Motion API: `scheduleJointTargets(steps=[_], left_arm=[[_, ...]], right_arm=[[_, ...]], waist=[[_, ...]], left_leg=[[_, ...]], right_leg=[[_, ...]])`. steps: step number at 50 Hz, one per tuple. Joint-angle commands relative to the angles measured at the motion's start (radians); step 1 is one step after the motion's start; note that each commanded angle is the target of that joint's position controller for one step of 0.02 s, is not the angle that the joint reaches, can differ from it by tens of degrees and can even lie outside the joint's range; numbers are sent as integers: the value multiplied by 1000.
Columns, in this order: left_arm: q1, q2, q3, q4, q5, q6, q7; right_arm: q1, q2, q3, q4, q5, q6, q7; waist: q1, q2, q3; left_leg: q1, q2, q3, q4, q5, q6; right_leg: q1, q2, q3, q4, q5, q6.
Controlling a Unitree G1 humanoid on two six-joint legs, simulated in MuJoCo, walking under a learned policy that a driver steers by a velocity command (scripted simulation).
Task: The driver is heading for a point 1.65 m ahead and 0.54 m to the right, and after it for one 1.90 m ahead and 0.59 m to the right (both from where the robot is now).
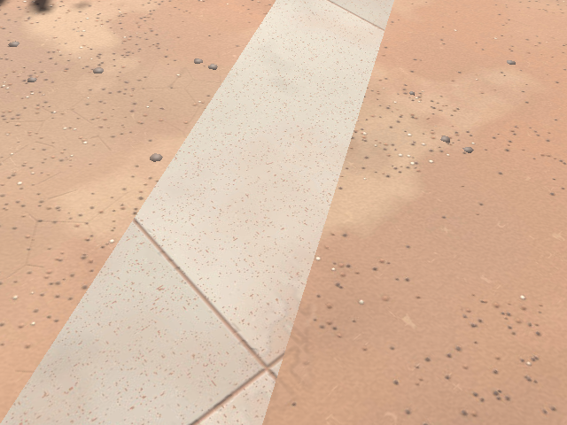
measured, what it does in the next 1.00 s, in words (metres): walks ahead: right foot, then left foot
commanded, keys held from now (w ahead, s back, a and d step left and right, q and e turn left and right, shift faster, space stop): w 0.90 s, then w+e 0.10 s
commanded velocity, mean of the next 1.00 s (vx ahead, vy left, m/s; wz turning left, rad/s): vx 0.48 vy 0.00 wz -0.01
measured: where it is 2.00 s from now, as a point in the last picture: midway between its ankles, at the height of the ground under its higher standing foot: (292, 278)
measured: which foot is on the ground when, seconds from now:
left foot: down 0.00-0.34, up 0.36-0.86, down 0.88-1.00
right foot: up 0.00-0.30, down 0.32-0.90, up 0.92-1.00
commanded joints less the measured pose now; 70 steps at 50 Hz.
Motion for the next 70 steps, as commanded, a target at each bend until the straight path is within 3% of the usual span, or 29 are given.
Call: scheduleJointTargets(steps=[1,6,11,14,16,17,18,19,20,21,22,24,31,35,39,42,44,45,46,47,48,49,51,53,56,61,66,68,70], left_arm=[[-92,66,20,-73,12,-25,-16],[-309,-1,-8,-161,12,-12,-27],[-421,27,-13,-218,1,-15,-47],[-347,83,10,-218,3,-24,-55],[-56,158,54,-133,-1,-17,-42],[128,228,73,-94,12,-10,-30],[184,264,74,-70,33,-8,-40],[135,173,49,-71,27,-12,-43],[33,130,36,-86,22,-18,-42],[-59,105,26,-107,24,-26,-45],[-105,81,20,-111,36,-33,-51],[-109,48,9,-91,45,-38,-55],[27,122,19,-44,38,-29,-8],[110,139,21,-25,24,-20,0],[181,145,27,5,19,0,3],[160,166,37,4,17,15,8],[121,151,30,-13,24,25,6],[129,115,12,-41,42,24,6],[255,-31,-27,-41,32,1,-4],[202,76,-5,-27,2,-21,-7],[113,132,12,-56,-21,-32,-7],[65,132,15,-64,-19,-32,1],[64,105,28,-58,-2,-8,8],[94,55,26,-50,-3,20,6],[26,54,34,-83,3,39,8],[-106,42,33,-137,15,30,-14],[-268,16,16,-221,17,30,-45],[-290,20,18,-254,21,30,-60],[-218,58,36,-262,24,29,-72]], right_arm=[[61,-81,1,-32,-8,0,0],[96,-141,-4,-56,-15,20,-30],[134,-163,-19,-48,6,21,-35],[94,-193,-35,-61,1,32,-35],[57,-196,-37,-79,-10,47,-32],[55,-162,-22,-109,-25,46,-28],[194,9,19,-109,-9,23,-14],[113,-87,-3,-110,20,-7,-8],[6,-142,-20,-149,46,-22,-7],[-52,-154,-23,-163,42,-28,-16],[-75,-152,-34,-165,27,-23,-26],[-30,-111,-38,-161,19,6,-30],[-274,-118,-48,-258,-3,23,-28],[-423,-98,-33,-297,6,15,-10],[-525,-107,-26,-343,15,6,16],[-481,-147,-38,-349,18,-3,29],[-229,-222,-78,-275,15,-4,22],[-35,-301,-100,-236,0,-2,12],[16,-354,-109,-214,-10,3,19],[1,-250,-81,-224,-6,0,20],[-87,-206,-67,-240,-4,-4,16],[-170,-182,-57,-256,-7,-7,15],[-241,-131,-43,-253,-21,-15,19],[-228,-129,-46,-232,-25,-20,17],[-203,-165,-57,-213,-29,-23,-1],[-178,-183,-60,-207,-25,-12,-26],[-81,-203,-68,-179,-10,15,-37],[-103,-218,-72,-188,-6,37,-43],[-134,-251,-81,-209,3,55,-56]], waist=[[-4,124,131],[-41,109,162],[-39,131,196],[38,159,105],[183,173,-79],[233,62,-219],[134,-233,-386],[162,-157,-308],[133,-117,-135],[96,-4,-63],[61,26,-22],[9,-16,-10],[43,-4,85],[94,-8,98],[119,-12,120],[68,-42,81],[-61,-40,-77],[-118,65,-234],[-45,330,-349],[-82,230,-323],[-68,185,-178],[-34,105,-107],[25,103,-30],[46,114,-5],[47,91,45],[19,82,81],[-38,60,130],[-22,74,139],[30,126,60]], left_leg=[[165,246,-271,-268,206,112],[74,209,-146,-305,355,121],[131,257,-112,-307,400,121],[224,282,-83,-160,777,90],[145,228,-37,182,990,49],[-110,169,-16,504,652,22],[-445,-39,-77,856,-192,-32],[-548,-5,-201,989,-241,-5],[-619,45,-163,1009,-164,12],[-568,102,-143,962,-61,18],[-513,137,-130,906,-5,16],[-418,173,-133,835,31,17],[-592,192,-94,461,297,-41],[-543,140,-45,239,422,-44],[-577,119,-46,140,353,-24],[-476,85,-30,96,245,17],[-117,31,13,74,252,69],[204,214,-195,106,270,138],[512,436,-679,-24,77,291],[486,424,-734,-86,-7,260],[354,398,-562,-98,58,209],[209,362,-429,-126,162,181],[25,296,-263,-198,238,142],[-40,277,-178,-245,278,144],[-43,278,-87,-283,332,147],[3,255,53,-303,367,113],[164,301,124,-258,444,104],[191,307,164,-167,675,88],[196,299,185,-9,1026,59]], right_leg=[[-340,-85,18,-37,128,9],[-260,-46,-48,-355,276,61],[-183,-20,-52,-534,323,27],[-32,27,-68,-568,265,-22],[349,69,-87,-569,262,-75],[675,-128,148,-544,206,-136],[933,-369,685,-720,-62,-303],[858,-337,765,-833,-131,-264],[701,-313,592,-847,-56,-218],[530,-280,454,-871,88,-193],[399,-243,353,-893,190,-174],[286,-194,247,-946,226,-168],[293,-167,128,-1022,279,-165],[348,-147,68,-1013,293,-133],[496,-205,76,-947,325,-128],[566,-237,80,-851,510,-100],[500,-162,16,-559,764,-57],[285,-98,-32,-240,511,-21],[-117,96,-11,93,-190,39],[-222,57,141,219,-267,20],[-278,10,134,235,-184,3],[-237,-45,110,191,-88,5],[-137,-102,114,92,13,10],[-100,-110,109,59,47,16],[-197,-110,130,-22,159,31],[-233,-89,83,-276,378,43],[-294,-77,-4,-424,353,21],[-259,-45,-59,-468,279,7],[-106,30,-125,-468,199,-18]])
